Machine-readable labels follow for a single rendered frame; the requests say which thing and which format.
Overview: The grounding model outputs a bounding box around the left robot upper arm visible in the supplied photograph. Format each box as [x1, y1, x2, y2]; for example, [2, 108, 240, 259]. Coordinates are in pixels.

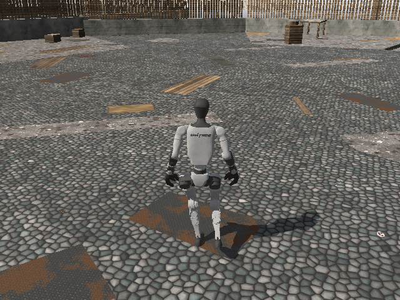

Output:
[171, 125, 188, 160]

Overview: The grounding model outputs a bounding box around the left robot shin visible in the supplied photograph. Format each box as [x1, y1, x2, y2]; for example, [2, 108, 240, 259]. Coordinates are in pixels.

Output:
[188, 199, 201, 238]

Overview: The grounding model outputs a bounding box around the right robot upper arm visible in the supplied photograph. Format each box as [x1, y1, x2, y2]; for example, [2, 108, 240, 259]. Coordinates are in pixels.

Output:
[214, 126, 232, 160]

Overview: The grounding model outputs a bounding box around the robot right hand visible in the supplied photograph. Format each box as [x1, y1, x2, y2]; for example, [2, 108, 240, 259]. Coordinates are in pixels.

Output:
[224, 172, 239, 186]

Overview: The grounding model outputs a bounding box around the robot left forearm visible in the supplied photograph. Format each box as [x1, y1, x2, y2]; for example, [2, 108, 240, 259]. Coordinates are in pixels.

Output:
[166, 150, 178, 175]

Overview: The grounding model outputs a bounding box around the robot left hand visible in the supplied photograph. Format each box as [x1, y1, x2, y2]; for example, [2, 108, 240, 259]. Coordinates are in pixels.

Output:
[164, 173, 179, 187]

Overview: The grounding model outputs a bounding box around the right robot thigh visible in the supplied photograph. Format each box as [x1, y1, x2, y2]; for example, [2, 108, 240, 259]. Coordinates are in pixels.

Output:
[208, 174, 221, 210]

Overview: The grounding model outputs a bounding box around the robot right forearm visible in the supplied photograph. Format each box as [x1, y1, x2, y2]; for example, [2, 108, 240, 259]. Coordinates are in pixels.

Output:
[225, 151, 238, 174]

